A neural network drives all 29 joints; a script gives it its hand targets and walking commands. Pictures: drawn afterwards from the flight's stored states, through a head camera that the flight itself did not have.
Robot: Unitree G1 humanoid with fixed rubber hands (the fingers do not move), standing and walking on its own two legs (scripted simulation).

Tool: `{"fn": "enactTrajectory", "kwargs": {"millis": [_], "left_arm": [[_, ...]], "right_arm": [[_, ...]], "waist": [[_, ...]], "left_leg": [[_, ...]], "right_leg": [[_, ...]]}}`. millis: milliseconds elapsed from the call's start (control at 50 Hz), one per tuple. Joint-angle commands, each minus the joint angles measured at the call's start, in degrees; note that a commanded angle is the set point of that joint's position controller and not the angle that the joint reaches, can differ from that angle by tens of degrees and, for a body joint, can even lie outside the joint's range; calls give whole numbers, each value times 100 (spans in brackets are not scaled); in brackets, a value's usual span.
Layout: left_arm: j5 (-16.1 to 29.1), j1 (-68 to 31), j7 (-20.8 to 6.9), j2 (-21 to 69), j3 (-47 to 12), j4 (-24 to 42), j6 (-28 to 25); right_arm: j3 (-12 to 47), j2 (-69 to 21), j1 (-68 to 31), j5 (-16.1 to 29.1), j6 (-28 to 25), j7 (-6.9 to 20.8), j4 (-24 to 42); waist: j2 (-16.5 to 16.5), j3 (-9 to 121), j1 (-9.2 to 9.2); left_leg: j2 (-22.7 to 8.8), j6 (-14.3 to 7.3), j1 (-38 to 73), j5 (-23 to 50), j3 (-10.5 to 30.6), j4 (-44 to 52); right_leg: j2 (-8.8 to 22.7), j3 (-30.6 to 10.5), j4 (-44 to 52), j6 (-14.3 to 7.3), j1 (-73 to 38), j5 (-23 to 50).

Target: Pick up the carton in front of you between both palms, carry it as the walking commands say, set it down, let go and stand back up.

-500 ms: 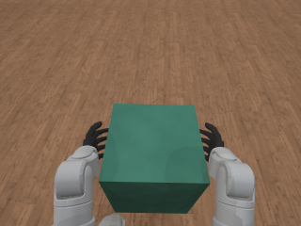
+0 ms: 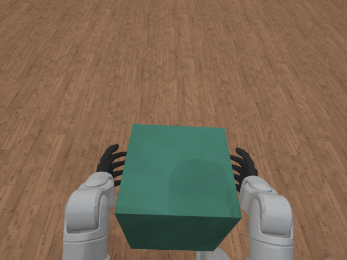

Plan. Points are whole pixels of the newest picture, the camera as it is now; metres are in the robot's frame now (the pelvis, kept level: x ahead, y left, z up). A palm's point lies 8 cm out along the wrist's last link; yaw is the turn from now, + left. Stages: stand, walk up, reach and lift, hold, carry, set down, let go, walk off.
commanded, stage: carry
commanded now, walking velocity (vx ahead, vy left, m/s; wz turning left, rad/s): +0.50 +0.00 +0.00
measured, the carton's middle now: (175, 191) +0.27 +0.00 -0.02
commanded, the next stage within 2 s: none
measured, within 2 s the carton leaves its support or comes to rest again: neither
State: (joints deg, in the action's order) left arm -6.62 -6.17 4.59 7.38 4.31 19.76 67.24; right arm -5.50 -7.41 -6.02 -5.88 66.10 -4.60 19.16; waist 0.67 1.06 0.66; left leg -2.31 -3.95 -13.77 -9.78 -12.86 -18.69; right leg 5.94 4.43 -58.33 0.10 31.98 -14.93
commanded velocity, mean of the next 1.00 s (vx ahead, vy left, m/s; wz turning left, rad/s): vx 0.50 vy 0.00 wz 0.00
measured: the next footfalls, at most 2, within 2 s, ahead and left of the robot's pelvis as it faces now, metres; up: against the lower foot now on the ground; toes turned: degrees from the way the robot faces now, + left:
right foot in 0.28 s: +0.39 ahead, -0.13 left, +0.00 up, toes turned -10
left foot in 0.78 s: +0.71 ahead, +0.10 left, +0.00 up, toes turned +13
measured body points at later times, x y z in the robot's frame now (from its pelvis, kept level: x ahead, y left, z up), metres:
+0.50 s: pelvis +0.33 -0.05 +0.00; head +0.36 -0.07 +0.45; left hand +0.60 +0.12 +0.07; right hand +0.63 -0.18 +0.06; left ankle +0.31 +0.10 -0.67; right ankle +0.35 -0.12 -0.75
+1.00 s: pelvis +0.67 +0.03 +0.00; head +0.70 +0.04 +0.45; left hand +0.94 +0.18 +0.04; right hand +0.94 -0.13 +0.05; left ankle +0.67 +0.10 -0.75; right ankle +0.66 -0.13 -0.67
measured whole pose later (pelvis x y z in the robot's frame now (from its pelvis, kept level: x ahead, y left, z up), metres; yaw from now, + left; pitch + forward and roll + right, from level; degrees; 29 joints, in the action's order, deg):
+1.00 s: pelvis +0.67 +0.03 +0.00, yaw +0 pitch +4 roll -2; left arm -6.7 -5.8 4.6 7.4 4.3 18.5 66.9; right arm -5.6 -7.4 -5.7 -5.9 65.8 -4.6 17.9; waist 0.6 1.1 0.6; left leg -2.4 -3.8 -13.2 -9.7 -12.8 -18.3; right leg 6.0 4.5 -58.0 0.1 31.6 -14.8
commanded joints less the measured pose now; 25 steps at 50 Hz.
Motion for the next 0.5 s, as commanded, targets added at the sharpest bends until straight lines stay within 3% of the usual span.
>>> {"fn": "enactTrajectory", "kwargs": {"millis": [0,80,180,220,240,260,280,300,320,360,400,480], "left_arm": [[2230,-2378,-1293,5612,-4259,618,-215],[2263,-2438,-1245,5260,-4241,904,-90],[2293,-2476,-1283,4769,-4066,863,234],[2298,-2507,-1312,4672,-3956,770,332],[2286,-2484,-1324,4639,-3887,676,366],[2275,-2520,-1343,4615,-3842,633,399],[2211,-2603,-1375,4518,-3738,460,390],[2275,-2480,-1385,4738,-3746,307,371],[2336,-2607,-1402,4894,-3774,390,351],[2406,-2855,-1429,5300,-3844,459,251],[2467,-3005,-1451,5498,-3906,568,172],[2508,-2836,-1500,5390,-3918,710,124]], "right_arm": [[4128,-5451,-2302,2391,-34,1575,661],[4076,-5034,-2306,2370,71,1540,894],[3916,-4569,-2272,2201,335,1440,789],[3908,-4487,-2428,2176,431,1419,771],[3918,-4461,-2510,2176,479,1412,771],[3902,-4395,-2611,2169,515,1409,756],[3987,-4481,-2789,2221,588,1390,822],[3975,-4472,-2834,2229,592,1404,803],[4014,-4716,-2912,2224,553,1417,636],[4093,-5107,-3072,2294,434,1449,617],[4154,-5367,-3105,2311,328,1429,609],[4213,-5415,-2869,2203,214,1317,668]], "waist": [[-841,1848,5],[-871,1348,21],[-950,860,29],[-975,1099,-60],[-755,1420,-154],[-317,1814,-260],[1191,2421,-250],[1722,2347,-216],[1255,2225,-205],[297,2050,-164],[445,2059,-146],[688,1811,-148]], "left_leg": [[-1435,-387,2065,1486,1138,848],[-1196,-334,2092,1814,712,882],[-1190,-142,2117,2502,394,669],[-1081,39,1992,3391,117,-182],[-820,190,1646,3439,-152,-1161],[-676,328,702,2229,-51,-2315],[-65,577,-1076,577,169,-4267],[390,549,-2062,-1671,736,-5300],[-71,365,-2292,-1627,1230,-5779],[-488,239,-2214,-1033,1315,-5333],[-554,282,-1870,-550,1184,-4629],[-483,459,-2126,-181,831,-3463]], "right_leg": [[94,119,790,106,597,461],[-33,443,2006,107,569,1056],[-202,714,2990,-118,-45,1510],[-471,979,3221,-191,-1080,1338],[-736,1238,3440,-192,-2127,1055],[-175,547,3404,-225,-3378,582],[1584,-2307,3932,-1069,-4798,-436],[1938,-3507,4660,-1398,-4854,366],[1835,-2735,4478,-1285,-4650,1073],[1489,-1603,4344,-919,-3911,1931],[1243,-909,4567,-649,-3478,1450],[1083,-379,4927,-753,-3541,1256]]}}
